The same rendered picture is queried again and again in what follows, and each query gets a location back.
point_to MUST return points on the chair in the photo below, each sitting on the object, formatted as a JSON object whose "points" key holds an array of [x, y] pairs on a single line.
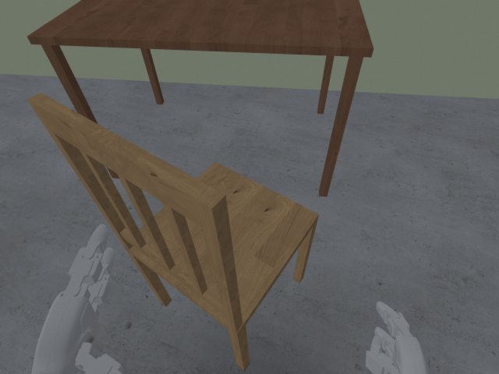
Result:
{"points": [[221, 239]]}

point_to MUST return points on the robot right hand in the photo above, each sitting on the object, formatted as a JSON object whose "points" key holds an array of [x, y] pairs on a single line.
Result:
{"points": [[403, 355]]}

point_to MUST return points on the robot left hand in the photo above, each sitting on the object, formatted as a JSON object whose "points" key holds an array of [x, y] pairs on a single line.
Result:
{"points": [[61, 347]]}

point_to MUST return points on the table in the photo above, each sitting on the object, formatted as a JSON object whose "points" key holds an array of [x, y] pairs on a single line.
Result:
{"points": [[292, 27]]}

